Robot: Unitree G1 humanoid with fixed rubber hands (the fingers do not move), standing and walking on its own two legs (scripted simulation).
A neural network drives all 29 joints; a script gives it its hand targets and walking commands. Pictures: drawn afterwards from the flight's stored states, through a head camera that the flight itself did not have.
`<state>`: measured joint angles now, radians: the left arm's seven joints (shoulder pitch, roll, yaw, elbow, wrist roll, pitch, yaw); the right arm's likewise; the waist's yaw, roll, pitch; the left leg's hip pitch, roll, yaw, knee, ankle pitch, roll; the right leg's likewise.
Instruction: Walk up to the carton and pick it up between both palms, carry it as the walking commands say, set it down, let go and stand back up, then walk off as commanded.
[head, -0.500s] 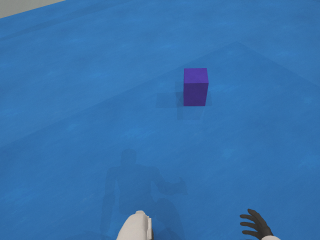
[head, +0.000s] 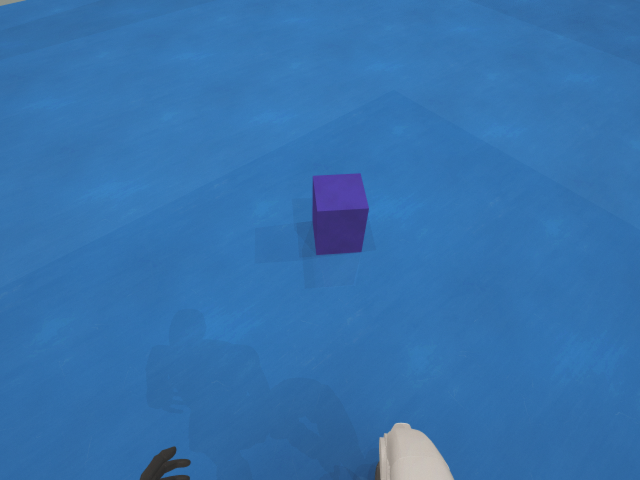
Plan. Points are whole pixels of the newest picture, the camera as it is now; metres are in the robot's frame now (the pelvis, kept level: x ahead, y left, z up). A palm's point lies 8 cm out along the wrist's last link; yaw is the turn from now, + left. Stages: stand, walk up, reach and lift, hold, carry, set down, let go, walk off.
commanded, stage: walk up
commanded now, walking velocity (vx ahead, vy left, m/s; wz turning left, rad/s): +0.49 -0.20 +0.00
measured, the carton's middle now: (337, 215) +1.08 -0.15 -0.65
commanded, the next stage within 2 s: none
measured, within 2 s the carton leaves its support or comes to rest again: neither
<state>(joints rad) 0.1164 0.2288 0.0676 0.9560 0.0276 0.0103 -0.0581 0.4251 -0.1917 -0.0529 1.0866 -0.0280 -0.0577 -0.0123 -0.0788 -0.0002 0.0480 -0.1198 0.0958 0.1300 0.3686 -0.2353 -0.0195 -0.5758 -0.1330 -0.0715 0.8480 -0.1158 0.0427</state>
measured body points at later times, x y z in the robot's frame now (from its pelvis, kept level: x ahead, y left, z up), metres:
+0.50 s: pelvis +0.23 -0.09 +0.00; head +0.26 -0.12 +0.45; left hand +0.15 +0.15 -0.13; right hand +0.36 -0.34 -0.15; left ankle +0.29 +0.07 -0.67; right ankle +0.17 -0.18 -0.75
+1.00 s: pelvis +0.45 -0.02 +0.00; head +0.48 +0.01 +0.44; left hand +0.52 +0.22 -0.17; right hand +0.46 -0.26 -0.14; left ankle +0.48 +0.07 -0.75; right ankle +0.47 -0.19 -0.66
